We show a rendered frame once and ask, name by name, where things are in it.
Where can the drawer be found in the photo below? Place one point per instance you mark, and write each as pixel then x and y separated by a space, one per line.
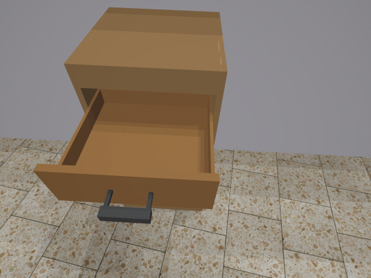
pixel 136 142

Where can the cabinet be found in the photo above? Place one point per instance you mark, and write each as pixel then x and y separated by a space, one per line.
pixel 153 50

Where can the handle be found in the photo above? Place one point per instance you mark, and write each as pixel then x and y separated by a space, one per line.
pixel 125 214

